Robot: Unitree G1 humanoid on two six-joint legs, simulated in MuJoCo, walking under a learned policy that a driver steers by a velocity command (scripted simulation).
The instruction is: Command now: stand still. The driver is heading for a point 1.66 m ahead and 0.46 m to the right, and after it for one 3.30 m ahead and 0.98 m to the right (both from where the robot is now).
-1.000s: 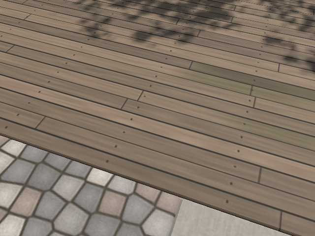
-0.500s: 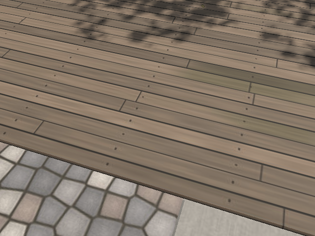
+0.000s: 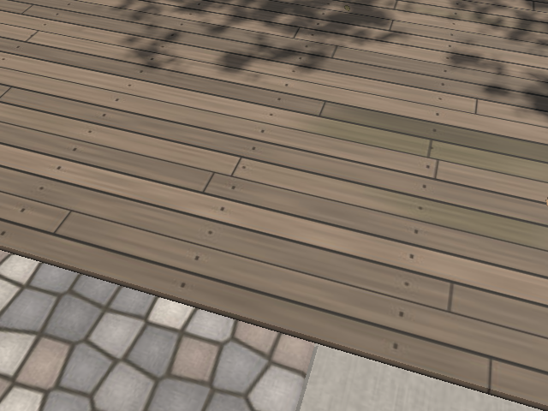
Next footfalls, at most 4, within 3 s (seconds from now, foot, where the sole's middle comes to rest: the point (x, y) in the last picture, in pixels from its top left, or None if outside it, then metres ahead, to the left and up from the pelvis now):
0.94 left None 0.46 0.10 -0.77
1.50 right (335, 311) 0.78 -0.13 -0.77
2.06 left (252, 221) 1.09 0.10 -0.77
2.60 right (349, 175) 1.30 -0.22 -0.77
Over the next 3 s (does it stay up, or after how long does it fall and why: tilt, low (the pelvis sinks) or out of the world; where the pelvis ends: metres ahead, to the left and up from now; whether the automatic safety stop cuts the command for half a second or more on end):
stays up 1.38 -0.17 0.01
